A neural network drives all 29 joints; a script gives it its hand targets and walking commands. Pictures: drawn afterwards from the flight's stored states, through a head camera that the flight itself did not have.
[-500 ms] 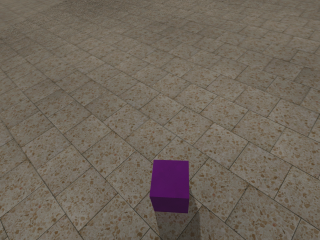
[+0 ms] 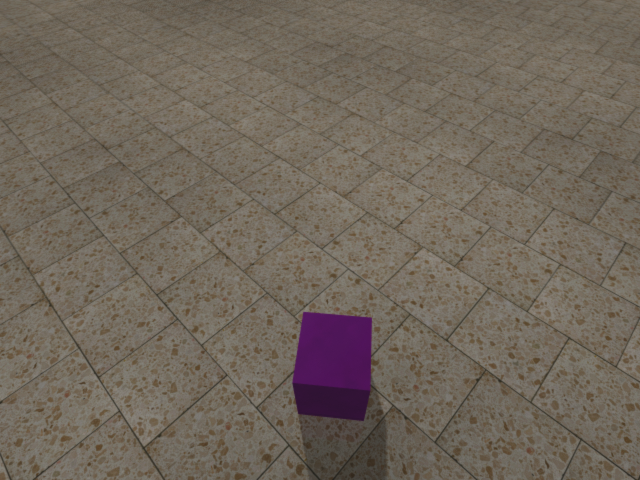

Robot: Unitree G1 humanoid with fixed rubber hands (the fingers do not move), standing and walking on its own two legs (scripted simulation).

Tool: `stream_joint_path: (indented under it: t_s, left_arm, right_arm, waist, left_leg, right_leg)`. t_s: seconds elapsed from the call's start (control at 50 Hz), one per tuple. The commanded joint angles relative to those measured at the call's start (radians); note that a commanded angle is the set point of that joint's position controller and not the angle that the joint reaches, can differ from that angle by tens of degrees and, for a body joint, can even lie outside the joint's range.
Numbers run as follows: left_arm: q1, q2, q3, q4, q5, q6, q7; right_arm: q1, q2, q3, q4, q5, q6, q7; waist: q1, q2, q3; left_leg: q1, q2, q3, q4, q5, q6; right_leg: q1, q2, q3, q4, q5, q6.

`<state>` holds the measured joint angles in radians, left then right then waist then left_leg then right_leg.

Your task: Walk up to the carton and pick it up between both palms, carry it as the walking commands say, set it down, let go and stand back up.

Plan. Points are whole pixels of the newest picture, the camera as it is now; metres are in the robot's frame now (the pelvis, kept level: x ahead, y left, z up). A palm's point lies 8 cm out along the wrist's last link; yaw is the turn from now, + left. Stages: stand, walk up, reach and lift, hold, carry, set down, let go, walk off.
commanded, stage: walk up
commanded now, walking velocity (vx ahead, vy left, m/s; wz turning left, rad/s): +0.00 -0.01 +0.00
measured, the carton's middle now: (334, 367) +0.54 +0.01 -0.64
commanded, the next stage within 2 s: none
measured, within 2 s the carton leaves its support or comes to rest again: neither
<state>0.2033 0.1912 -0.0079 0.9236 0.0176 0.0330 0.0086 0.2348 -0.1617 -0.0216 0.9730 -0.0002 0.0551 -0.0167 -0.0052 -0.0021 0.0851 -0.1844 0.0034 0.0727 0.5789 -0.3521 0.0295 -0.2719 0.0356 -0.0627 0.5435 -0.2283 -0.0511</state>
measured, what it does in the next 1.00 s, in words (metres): walks ahead: left foot, then right foot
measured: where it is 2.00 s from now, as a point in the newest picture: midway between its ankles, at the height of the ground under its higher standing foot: outside the picture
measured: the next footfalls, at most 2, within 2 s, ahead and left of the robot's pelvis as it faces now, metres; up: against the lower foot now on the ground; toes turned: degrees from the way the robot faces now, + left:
left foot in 0.36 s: +0.05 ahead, +0.18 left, +0.00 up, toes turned +7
right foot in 0.76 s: +0.23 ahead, -0.11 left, +0.00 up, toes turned -5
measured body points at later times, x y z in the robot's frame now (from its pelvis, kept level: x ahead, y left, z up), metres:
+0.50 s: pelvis +0.07 +0.06 +0.01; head +0.08 +0.07 +0.46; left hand +0.12 +0.30 -0.15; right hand +0.08 -0.19 -0.13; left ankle +0.01 +0.17 -0.73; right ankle +0.05 -0.09 -0.69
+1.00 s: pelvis +0.20 +0.00 +0.00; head +0.25 -0.01 +0.44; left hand +0.28 +0.24 -0.14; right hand +0.24 -0.23 -0.16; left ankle +0.18 +0.13 -0.70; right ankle +0.19 -0.10 -0.73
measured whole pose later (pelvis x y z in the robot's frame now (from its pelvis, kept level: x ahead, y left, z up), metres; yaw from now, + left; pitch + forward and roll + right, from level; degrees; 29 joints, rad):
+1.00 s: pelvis +0.20 +0.00 +0.00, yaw +0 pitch +1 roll +1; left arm 0.18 0.18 0.01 0.93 0.02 -0.01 0.02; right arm 0.23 -0.19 -0.03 0.98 0.00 0.00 -0.01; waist 0.00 0.02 0.08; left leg -0.38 0.02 0.06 0.84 -0.53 -0.06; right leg -0.32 -0.04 -0.07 0.65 -0.35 -0.02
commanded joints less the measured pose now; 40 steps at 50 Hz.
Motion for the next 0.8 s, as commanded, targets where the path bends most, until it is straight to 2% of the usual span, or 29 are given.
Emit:
stream_joint_path:
  t_s: [0.0, 0.02, 0.04, 0.06, 0.08, 0.1, 0.12, 0.18, 0.22, 0.24, 0.28, 0.3, 0.32, 0.34, 0.36, 0.38, 0.4, 0.44, 0.46, 0.48, 0.5, 0.54, 0.62, 0.68, 0.7, 0.72, 0.74, 0.76, 0.78]
  left_arm:
    - [0.031, 0.079, 0.034, 0.007, -0.016, -0.038, 0.016]
    - [0.035, 0.076, 0.035, 0.007, -0.016, -0.038, 0.016]
    - [0.048, 0.109, 0.065, 0.006, -0.013, -0.035, 0.018]
    - [0.171, 0.215, 0.103, 0.013, -0.002, -0.031, 0.022]
    - [0.237, 0.285, 0.121, 0.028, 0.012, -0.024, 0.023]
    - [0.253, 0.322, 0.126, 0.03, 0.022, -0.021, 0.026]
    - [0.205, 0.325, 0.127, 0.015, 0.029, -0.025, 0.033]
    - [0.11, 0.254, 0.112, -0.001, 0.015, -0.047, 0.027]
    - [0.112, 0.233, 0.109, 0.0, 0.018, -0.05, 0.018]
    - [0.12, 0.237, 0.109, 0.005, 0.022, -0.046, 0.013]
    - [0.08, 0.208, 0.099, -0.006, 0.013, -0.038, 0.005]
    - [0.074, 0.175, 0.092, -0.005, 0.007, -0.04, 0.003]
    - [0.048, 0.135, 0.088, -0.026, 0.002, -0.045, 0.0]
    - [-0.02, 0.069, 0.075, -0.071, 0.0, -0.057, -0.004]
    - [-0.066, 0.086, 0.075, -0.083, 0.018, -0.054, -0.003]
    - [-0.076, 0.102, 0.08, -0.087, 0.019, -0.049, -0.01]
    - [-0.067, 0.084, 0.077, -0.093, 0.011, -0.048, -0.019]
    - [-0.027, 0.07, 0.081, -0.066, 0.001, -0.04, -0.034]
    - [-0.02, 0.069, 0.08, -0.061, 0.0, -0.036, -0.04]
    - [-0.038, 0.067, 0.079, -0.065, 0.002, -0.03, -0.043]
    - [-0.067, 0.075, 0.087, -0.065, 0.007, -0.02, -0.046]
    - [-0.091, 0.063, 0.084, -0.081, 0.0, -0.009, -0.051]
    - [-0.175, 0.045, 0.069, -0.103, -0.01, -0.012, -0.058]
    - [-0.12, 0.038, 0.061, -0.08, -0.015, -0.032, -0.049]
    - [-0.018, 0.052, 0.068, -0.035, -0.011, -0.047, -0.041]
    - [0.106, 0.098, 0.076, 0.005, -0.007, -0.061, -0.027]
    - [0.212, 0.216, 0.099, 0.031, 0.005, -0.076, -0.008]
    - [0.246, 0.257, 0.104, 0.034, -0.01, -0.083, 0.004]
    - [0.207, 0.239, 0.088, 0.043, -0.012, -0.084, 0.01]
  right_arm:
    - [0.066, -0.104, -0.015, -0.002, -0.009, -0.063, -0.009]
    - [0.063, -0.108, -0.014, -0.005, -0.007, -0.061, -0.01]
    - [0.059, -0.143, -0.027, -0.019, -0.011, -0.062, -0.014]
    - [0.063, -0.205, -0.046, -0.012, -0.033, -0.037, 0.008]
    - [0.024, -0.189, -0.041, -0.045, -0.037, -0.022, 0.023]
    - [0.013, -0.157, -0.033, -0.071, -0.039, -0.019, 0.029]
    - [0.006, -0.167, -0.033, -0.075, -0.044, -0.023, 0.035]
    - [0.039, -0.151, -0.034, -0.055, -0.046, -0.045, 0.039]
    - [0.06, -0.113, -0.015, -0.05, -0.037, -0.05, 0.043]
    - [0.057, -0.12, -0.017, -0.055, -0.036, -0.055, 0.04]
    - [0.099, -0.103, -0.011, -0.041, -0.026, -0.071, 0.032]
    - [0.146, -0.107, -0.013, -0.015, -0.024, -0.082, 0.023]
    - [0.234, -0.16, -0.028, 0.009, -0.029, -0.087, 0.016]
    - [0.305, -0.254, -0.049, 0.023, -0.042, -0.089, 0.007]
    - [0.307, -0.311, -0.057, 0.001, -0.042, -0.093, 0.0]
    - [0.251, -0.282, -0.045, -0.005, -0.038, -0.093, -0.006]
    - [0.194, -0.259, -0.04, -0.013, -0.039, -0.098, -0.007]
    - [0.113, -0.199, -0.029, -0.029, -0.035, -0.106, -0.007]
    - [0.107, -0.194, -0.028, -0.031, -0.032, -0.106, -0.006]
    - [0.145, -0.196, -0.026, -0.033, -0.029, -0.105, -0.002]
    - [0.227, -0.223, -0.036, -0.016, -0.024, -0.105, -0.008]
    - [0.267, -0.228, -0.043, -0.013, -0.02, -0.1, -0.013]
    - [0.255, -0.221, -0.053, -0.015, -0.023, -0.093, -0.016]
    - [0.155, -0.199, -0.051, -0.017, -0.026, -0.084, -0.009]
    - [0.124, -0.203, -0.054, -0.007, -0.017, -0.078, -0.008]
    - [0.119, -0.185, -0.053, -0.009, 0.002, -0.077, -0.01]
    - [0.17, -0.093, -0.033, -0.022, 0.033, -0.079, -0.014]
    - [0.241, -0.053, -0.026, -0.026, 0.033, -0.069, -0.021]
    - [0.204, -0.081, -0.031, -0.024, 0.017, -0.059, -0.024]
  waist:
    - [0.002, 0.054, -0.114]
    - [0.006, 0.064, -0.109]
    - [0.01, 0.058, -0.132]
    - [0.057, 0.133, -0.175]
    - [0.089, -0.019, -0.099]
    - [0.103, -0.191, -0.069]
    - [0.081, -0.165, -0.02]
    - [0.028, -0.077, -0.044]
    - [0.025, -0.15, -0.121]
    - [0.02, -0.167, -0.118]
    - [-0.026, -0.154, -0.139]
    - [-0.045, -0.128, -0.162]
    - [-0.086, -0.006, -0.214]
    - [-0.131, 0.236, -0.226]
    - [-0.143, 0.191, -0.135]
    - [-0.113, 0.087, -0.061]
    - [-0.089, 0.123, -0.038]
    - [-0.034, 0.159, 0.04]
    - [-0.028, 0.197, 0.048]
    - [-0.043, 0.168, 0.072]
    - [-0.066, 0.116, 0.087]
    - [-0.064, 0.164, 0.067]
    - [-0.087, 0.216, 0.066]
    - [-0.035, 0.288, 0.063]
    - [0.029, 0.254, 0.026]
    - [0.086, 0.141, -0.058]
    - [0.099, -0.193, -0.193]
    - [0.057, -0.321, -0.291]
    - [0.043, -0.218, -0.28]
  left_leg:
    - [0.002, 0.148, -0.158, -0.268, 0.175, 0.034]
    - [0.001, 0.147, -0.16, -0.267, 0.172, 0.033]
    - [-0.015, 0.182, -0.163, -0.255, 0.024, 0.016]
    - [-0.16, 0.088, -0.103, -0.147, -0.358, 0.023]
    - [-0.354, 0.035, -0.057, 0.019, -0.405, -0.002]
    - [-0.407, 0.008, 0.001, 0.283, -0.272, -0.025]
    - [-0.389, 0.058, -0.063, 0.367, -0.217, -0.03]
    - [-0.252, 0.072, -0.078, 0.273, -0.147, -0.021]
    - [-0.147, 0.035, -0.03, 0.131, -0.149, -0.028]
    - [-0.101, 0.019, -0.009, 0.071, -0.132, -0.035]
    - [0.099, 0.003, 0.054, -0.159, 0.036, -0.036]
    - [0.204, 0.023, 0.037, -0.2, 0.092, -0.027]
    - [0.331, 0.148, -0.111, -0.281, -0.043, 0.015]
    - [0.426, 0.376, -0.403, -0.419, -0.214, 0.079]
    - [0.373, 0.518, -0.538, -0.454, -0.169, 0.104]
    - [0.291, 0.503, -0.462, -0.428, -0.012, 0.102]
    - [0.239, 0.464, -0.387, -0.418, 0.102, 0.096]
    - [0.127, 0.368, -0.228, -0.432, 0.145, 0.063]
    - [0.118, 0.34, -0.194, -0.423, 0.191, 0.054]
    - [0.143, 0.344, -0.198, -0.397, 0.312, 0.05]
    - [0.191, 0.386, -0.229, -0.347, 0.541, 0.053]
    - [0.232, 0.384, -0.171, -0.274, 0.81, 0.045]
    - [0.227, 0.36, -0.11, -0.282, 0.725, 0.073]
    - [0.089, 0.266, -0.008, -0.222, 0.592, 0.053]
    - [0.035, 0.208, 0.05, -0.08, 0.631, 0.044]
    - [-0.027, 0.148, 0.073, 0.121, 0.636, 0.009]
    - [-0.185, 0.062, 0.062, 0.367, 0.152, -0.057]
    - [-0.237, 0.0, -0.028, 0.484, -0.289, -0.056]
    - [-0.234, 0.034, -0.072, 0.473, -0.316, -0.049]
  right_leg:
    - [0.126, -0.108, 0.155, -0.165, 0.167, -0.006]
    - [0.122, -0.108, 0.157, -0.163, 0.163, -0.007]
    - [0.102, -0.148, 0.152, -0.14, 0.031, 0.002]
    - [0.174, -0.242, 0.292, -0.205, -0.448, -0.052]
    - [0.221, -0.348, 0.473, -0.316, -0.698, -0.082]
    - [0.194, -0.495, 0.663, -0.451, -0.789, -0.131]
    - [0.124, -0.537, 0.692, -0.483, -0.725, -0.164]
    - [0.064, -0.422, 0.491, -0.463, -0.459, -0.12]
    - [0.077, -0.354, 0.374, -0.405, -0.326, -0.101]
    - [0.046, -0.323, 0.362, -0.377, -0.303, -0.091]
    - [-0.058, -0.234, 0.246, -0.267, -0.243, -0.047]
    - [-0.12, -0.193, 0.196, -0.185, -0.189, -0.02]
    - [-0.231, -0.127, 0.096, -0.027, -0.2, 0.024]
    - [-0.408, -0.008, -0.043, 0.225, -0.278, 0.07]
    - [-0.507, -0.061, 0.037, 0.364, -0.333, 0.062]
    - [-0.483, -0.103, 0.085, 0.424, -0.27, 0.068]
    - [-0.451, -0.116, 0.083, 0.438, -0.204, 0.076]
    - [-0.363, -0.132, 0.07, 0.454, -0.119, 0.077]
    - [-0.341, -0.117, 0.044, 0.442, -0.097, 0.077]
    - [-0.36, -0.107, 0.04, 0.436, -0.081, 0.081]
    - [-0.409, -0.104, 0.043, 0.47, -0.083, 0.089]
    - [-0.406, -0.113, 0.046, 0.448, -0.073, 0.098]
    - [-0.361, -0.103, 0.003, 0.307, -0.077, 0.096]
    - [-0.127, -0.065, -0.058, 0.111, -0.102, 0.062]
    - [0.049, -0.026, -0.106, 0.008, -0.044, 0.056]
    - [0.248, -0.064, -0.064, -0.088, 0.194, 0.036]
    - [0.441, -0.348, 0.256, -0.132, 0.858, -0.054]
    - [0.522, -0.505, 0.428, -0.119, 1.356, -0.15]
    - [0.515, -0.481, 0.387, -0.088, 1.459, -0.174]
